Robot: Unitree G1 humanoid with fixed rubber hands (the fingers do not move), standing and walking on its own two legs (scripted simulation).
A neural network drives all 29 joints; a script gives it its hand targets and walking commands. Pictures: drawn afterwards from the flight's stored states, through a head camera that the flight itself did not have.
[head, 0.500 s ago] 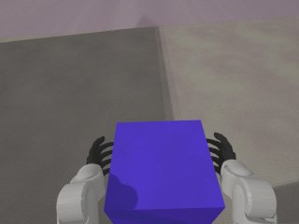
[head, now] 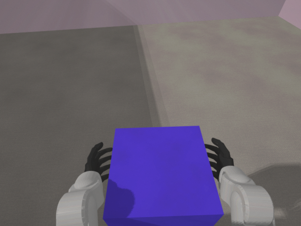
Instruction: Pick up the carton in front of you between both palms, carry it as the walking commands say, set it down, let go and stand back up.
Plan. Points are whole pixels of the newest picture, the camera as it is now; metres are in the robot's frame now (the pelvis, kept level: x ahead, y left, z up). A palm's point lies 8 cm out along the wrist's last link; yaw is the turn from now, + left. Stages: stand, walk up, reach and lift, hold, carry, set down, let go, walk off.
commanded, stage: carry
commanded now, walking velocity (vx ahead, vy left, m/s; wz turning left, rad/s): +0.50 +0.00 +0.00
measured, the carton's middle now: (159, 187) +0.23 +0.00 -0.01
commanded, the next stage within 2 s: none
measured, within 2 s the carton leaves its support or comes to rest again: neither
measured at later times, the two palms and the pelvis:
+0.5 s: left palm (119, 82) +0.54 +0.12 +0.09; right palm (205, 80) +0.56 -0.17 +0.08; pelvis +0.31 -0.04 +0.00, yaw +3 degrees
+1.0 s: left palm (116, 57) +0.69 +0.15 +0.10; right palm (193, 54) +0.70 -0.15 +0.11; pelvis +0.46 -0.01 +0.01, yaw +2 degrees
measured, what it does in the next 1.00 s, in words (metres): walks ahead: right foot, then left foot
